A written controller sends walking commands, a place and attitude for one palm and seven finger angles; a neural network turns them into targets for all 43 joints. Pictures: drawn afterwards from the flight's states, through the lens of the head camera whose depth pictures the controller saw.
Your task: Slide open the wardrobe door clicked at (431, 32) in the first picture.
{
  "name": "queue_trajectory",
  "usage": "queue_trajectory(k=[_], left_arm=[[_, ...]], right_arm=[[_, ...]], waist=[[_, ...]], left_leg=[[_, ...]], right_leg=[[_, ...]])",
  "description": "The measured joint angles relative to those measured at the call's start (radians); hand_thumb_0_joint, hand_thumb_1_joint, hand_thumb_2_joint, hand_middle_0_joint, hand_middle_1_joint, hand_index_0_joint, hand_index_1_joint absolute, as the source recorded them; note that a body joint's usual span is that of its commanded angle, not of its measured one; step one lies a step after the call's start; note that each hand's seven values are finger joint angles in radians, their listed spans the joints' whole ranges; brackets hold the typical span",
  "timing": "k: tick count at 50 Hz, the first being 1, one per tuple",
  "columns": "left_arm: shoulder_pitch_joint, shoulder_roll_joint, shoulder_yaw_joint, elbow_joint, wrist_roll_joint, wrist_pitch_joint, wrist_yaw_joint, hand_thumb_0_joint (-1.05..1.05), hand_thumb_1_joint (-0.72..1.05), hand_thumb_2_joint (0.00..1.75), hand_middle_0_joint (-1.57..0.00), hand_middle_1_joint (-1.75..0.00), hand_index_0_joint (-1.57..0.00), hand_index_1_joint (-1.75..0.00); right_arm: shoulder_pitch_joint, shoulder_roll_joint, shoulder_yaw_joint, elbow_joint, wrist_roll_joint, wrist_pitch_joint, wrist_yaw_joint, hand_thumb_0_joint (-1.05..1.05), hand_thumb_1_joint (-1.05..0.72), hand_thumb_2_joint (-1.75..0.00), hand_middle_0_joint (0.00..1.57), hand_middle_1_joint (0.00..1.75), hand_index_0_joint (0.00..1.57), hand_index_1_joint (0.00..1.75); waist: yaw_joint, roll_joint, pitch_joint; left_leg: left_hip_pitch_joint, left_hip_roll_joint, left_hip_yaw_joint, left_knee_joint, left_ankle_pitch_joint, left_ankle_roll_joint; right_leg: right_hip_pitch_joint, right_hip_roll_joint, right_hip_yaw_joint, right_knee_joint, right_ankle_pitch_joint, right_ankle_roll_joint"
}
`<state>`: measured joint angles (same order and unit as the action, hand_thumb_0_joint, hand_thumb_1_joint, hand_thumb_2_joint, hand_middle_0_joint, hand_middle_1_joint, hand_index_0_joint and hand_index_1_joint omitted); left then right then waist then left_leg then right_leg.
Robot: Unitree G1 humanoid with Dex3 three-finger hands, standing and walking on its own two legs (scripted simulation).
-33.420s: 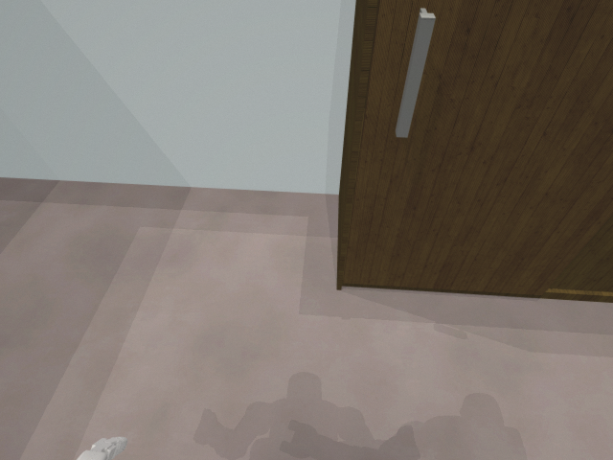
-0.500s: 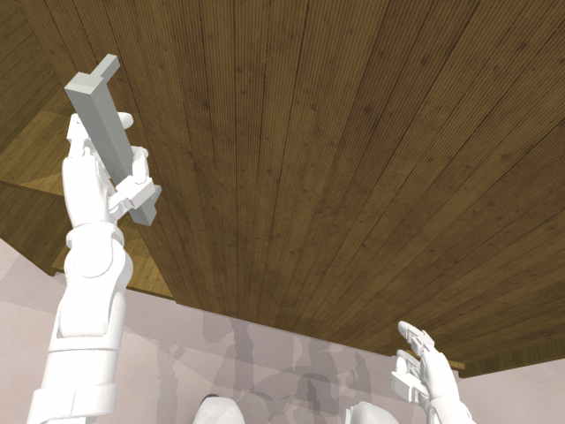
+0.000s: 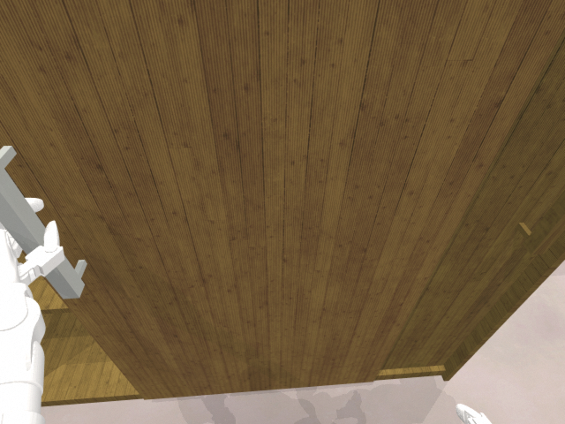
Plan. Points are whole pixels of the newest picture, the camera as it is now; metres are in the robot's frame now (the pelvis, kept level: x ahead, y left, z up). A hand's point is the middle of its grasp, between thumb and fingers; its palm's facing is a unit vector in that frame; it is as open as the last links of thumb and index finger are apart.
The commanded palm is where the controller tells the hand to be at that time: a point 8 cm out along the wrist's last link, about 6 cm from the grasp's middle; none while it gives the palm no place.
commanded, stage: stop walking and hold the door there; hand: left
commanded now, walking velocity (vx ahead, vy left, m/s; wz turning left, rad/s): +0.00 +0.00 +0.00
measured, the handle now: (43, 230) +0.35 +0.36 +0.11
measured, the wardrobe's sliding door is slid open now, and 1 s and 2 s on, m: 0.46 0.46 0.46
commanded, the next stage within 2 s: loosen the grip on the handle in 1.92 s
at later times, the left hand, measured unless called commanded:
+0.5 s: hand (49, 248) +0.31 +0.33 +0.11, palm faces +0.57 -0.77 -0.28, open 6.1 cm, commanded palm +0.27 +0.34 +0.06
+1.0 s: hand (48, 254) +0.31 +0.34 +0.10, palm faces +0.41 -0.86 -0.31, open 5.7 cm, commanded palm +0.27 +0.37 +0.06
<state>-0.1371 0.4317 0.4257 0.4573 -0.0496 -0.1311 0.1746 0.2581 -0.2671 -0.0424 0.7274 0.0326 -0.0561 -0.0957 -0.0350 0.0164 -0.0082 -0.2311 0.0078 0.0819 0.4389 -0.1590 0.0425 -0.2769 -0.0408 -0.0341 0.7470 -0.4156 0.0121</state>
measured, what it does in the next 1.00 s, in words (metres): steps on the spot: left foot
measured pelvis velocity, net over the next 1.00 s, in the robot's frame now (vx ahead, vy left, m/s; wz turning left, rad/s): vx -0.06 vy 0.05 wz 0.03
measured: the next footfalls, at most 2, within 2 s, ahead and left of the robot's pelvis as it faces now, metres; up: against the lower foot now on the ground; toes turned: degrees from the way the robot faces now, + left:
left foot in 0.90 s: +0.02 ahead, +0.17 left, +0.00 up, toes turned +4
right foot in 1.44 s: -0.09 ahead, -0.05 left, +0.00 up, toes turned -1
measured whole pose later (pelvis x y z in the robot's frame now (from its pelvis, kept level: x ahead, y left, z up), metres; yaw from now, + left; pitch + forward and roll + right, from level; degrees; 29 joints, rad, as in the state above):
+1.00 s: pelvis -0.06 +0.05 -0.01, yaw +2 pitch -2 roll +3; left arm -0.49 0.42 0.30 0.78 -0.03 -0.24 0.07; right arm 0.17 -0.34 -0.07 0.75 0.05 0.01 -0.09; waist 0.01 0.02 0.09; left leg -0.28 -0.04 0.06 0.52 -0.21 0.00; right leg -0.34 -0.21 -0.02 0.57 -0.20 0.11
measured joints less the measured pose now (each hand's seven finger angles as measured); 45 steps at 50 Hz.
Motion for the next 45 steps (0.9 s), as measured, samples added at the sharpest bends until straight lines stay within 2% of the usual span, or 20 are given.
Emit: queue_trajectory(k=[3, 5, 7, 10, 15, 19, 25, 30, 34, 37, 40, 42, 44, 45], left_arm=[[-0.045, 0.034, 0.001, 0.076, -0.006, 0.0, -0.007, -0.13, 0.62, 0.76, -0.39, -1.33, -0.28, -1.35], [-0.074, 0.048, 0.012, 0.132, -0.005, -0.008, -0.01, -0.13, 0.62, 0.75, -0.38, -1.32, -0.28, -1.35], [-0.093, 0.052, 0.024, 0.189, -0.006, -0.017, -0.018, -0.13, 0.62, 0.74, -0.38, -1.31, -0.28, -1.35], [-0.118, 0.062, 0.022, 0.253, -0.004, -0.027, -0.024, -0.13, 0.62, 0.75, -0.38, -1.3, -0.3, -1.36], [-0.152, 0.083, 0.014, 0.329, 0.008, -0.054, -0.041, -0.15, 0.6, 0.77, -0.39, -1.31, -0.34, -1.37], [-0.18, 0.09, 0.003, 0.396, 0.007, -0.071, -0.036, -0.15, 0.6, 0.78, -0.38, -1.31, -0.35, -1.38], [-0.243, 0.105, 0.001, 0.465, 0.006, -0.08, -0.039, -0.15, 0.59, 0.79, -0.38, -1.3, -0.36, -1.38], [-0.269, 0.109, -0.009, 0.527, 0.0, -0.093, -0.04, -0.15, 0.59, 0.79, -0.37, -1.29, -0.37, -1.38], [-0.292, 0.105, -0.013, 0.529, 0.01, -0.097, -0.049, -0.16, 0.58, 0.79, -0.38, -1.3, -0.38, -1.38], [-0.305, 0.093, -0.035, 0.532, 0.01, -0.101, -0.06, -0.17, 0.58, 0.79, -0.38, -1.31, -0.39, -1.39], [-0.303, 0.076, -0.056, 0.514, 0.014, -0.09, -0.082, -0.19, 0.58, 0.8, -0.39, -1.33, -0.4, -1.39], [-0.297, 0.058, -0.063, 0.484, 0.023, -0.1, -0.092, -0.2, 0.59, 0.81, -0.4, -1.35, -0.41, -1.39], [-0.298, 0.034, -0.069, 0.437, 0.032, -0.113, -0.105, -0.2, 0.6, 0.8, -0.41, -1.36, -0.42, -1.39], [-0.305, 0.022, -0.077, 0.41, 0.034, -0.114, -0.109, -0.2, 0.6, 0.79, -0.42, -1.37, -0.43, -1.39]], right_arm=[[0.015, 0.013, 0.028, 0.001, 0.006, 0.004, 0.0, 0.01, -0.91, -0.9, 0.2, 0.3, 0.19, 0.3], [0.006, 0.012, 0.042, 0.014, 0.005, 0.01, 0.003, 0.01, -0.91, -0.9, 0.2, 0.3, 0.2, 0.3], [0.009, 0.009, 0.044, 0.027, 0.006, 0.015, 0.002, 0.01, -0.9, -0.9, 0.2, 0.3, 0.2, 0.3], [0.031, 0.004, 0.036, 0.039, 0.012, 0.018, -0.001, 0.01, -0.9, -0.9, 0.2, 0.3, 0.2, 0.3], [0.047, -0.021, 0.026, 0.06, 0.015, 0.024, -0.008, 0.01, -0.9, -0.9, 0.2, 0.3, 0.2, 0.3], [0.06, -0.03, 0.02, 0.059, 0.024, 0.027, -0.012, 0.02, -0.9, -0.9, 0.2, 0.3, 0.2, 0.3], [0.041, -0.031, 0.023, 0.053, 0.028, 0.024, -0.013, 0.01, -0.9, -0.9, 0.2, 0.3, 0.2, 0.3], [0.039, -0.026, 0.024, 0.054, 0.031, 0.025, -0.008, 0.01, -0.9, -0.9, 0.2, 0.3, 0.2, 0.3], [0.027, -0.038, 0.018, 0.05, 0.026, 0.026, -0.005, 0.01, -0.9, -0.9, 0.2, 0.3, 0.2, 0.3], [0.023, -0.054, 0.004, 0.055, 0.03, 0.04, 0.002, 0.01, -0.9, -0.9, 0.2, 0.3, 0.2, 0.3], [0.017, -0.067, -0.005, 0.069, 0.022, 0.047, 0.007, 0.01, -0.91, -0.9, 0.2, 0.3, 0.2, 0.3], [0.015, -0.072, -0.007, 0.067, 0.017, 0.049, 0.005, 0.01, -0.91, -0.9, 0.2, 0.3, 0.2, 0.3], [0.01, -0.08, -0.012, 0.057, 0.015, 0.049, 0.002, 0.01, -0.91, -0.9, 0.2, 0.3, 0.2, 0.3], [0.0, -0.086, -0.017, 0.053, 0.015, 0.05, 0.0, 0.01, -0.91, -0.9, 0.2, 0.3, 0.2, 0.3]], waist=[[0.017, -0.006, -0.01], [0.02, 0.014, 0.003], [0.011, 0.036, -0.002], [0.019, 0.041, -0.02], [0.02, 0.044, -0.029], [0.023, 0.042, -0.044], [0.033, 0.049, -0.018], [0.048, 0.055, -0.039], [0.049, 0.07, -0.015], [0.049, 0.075, -0.009], [0.052, 0.052, -0.008], [0.042, 0.033, -0.005], [0.03, 0.028, 0.008], [0.024, 0.032, 0.022]], left_leg=[[-0.022, 0.007, 0.021, 0.003, 0.013, -0.01], [-0.04, 0.029, 0.025, 0.038, -0.003, -0.019], [-0.05, 0.038, 0.011, 0.051, -0.034, -0.029], [-0.063, 0.034, 0.004, 0.057, -0.075, -0.034], [-0.061, 0.032, 0.005, 0.025, 0.01, -0.022], [-0.06, 0.022, 0.007, 0.0, -0.015, -0.02], [-0.065, 0.028, 0.002, -0.009, 0.055, -0.024], [-0.084, 0.03, -0.001, 0.015, -0.04, -0.029], [-0.096, 0.029, -0.019, 0.037, 0.016, -0.027], [-0.126, 0.005, -0.045, 0.129, -0.097, -0.035], [-0.123, -0.023, -0.064, 0.233, -0.173, -0.039], [-0.081, -0.017, -0.068, 0.187, -0.17, -0.038], [-0.026, 0.005, -0.068, 0.08, -0.077, -0.039], [-0.013, 0.009, -0.066, 0.045, -0.04, -0.057]], right_leg=[[0.08, -0.009, -0.025, -0.242, 0.093, -0.005], [0.088, 0.01, -0.023, -0.292, 0.206, -0.007], [0.088, 0.025, -0.025, -0.305, 0.22, -0.007], [0.073, 0.03, -0.015, -0.311, 0.221, -0.01], [0.057, 0.032, -0.008, -0.3, 0.222, -0.007], [0.043, 0.025, -0.003, -0.294, 0.179, -0.008], [0.035, 0.031, -0.008, -0.295, 0.243, -0.013], [0.026, 0.036, -0.006, -0.299, 0.2, -0.018], [0.026, 0.035, -0.021, -0.286, 0.242, -0.017], [0.022, 0.015, -0.03, -0.261, 0.212, -0.009], [0.016, -0.028, -0.017, -0.248, 0.204, 0.008], [0.008, -0.064, -0.017, -0.236, 0.199, 0.025], [-0.009, -0.096, -0.029, -0.204, 0.185, 0.044], [-0.02, -0.111, -0.036, -0.184, 0.178, 0.053]])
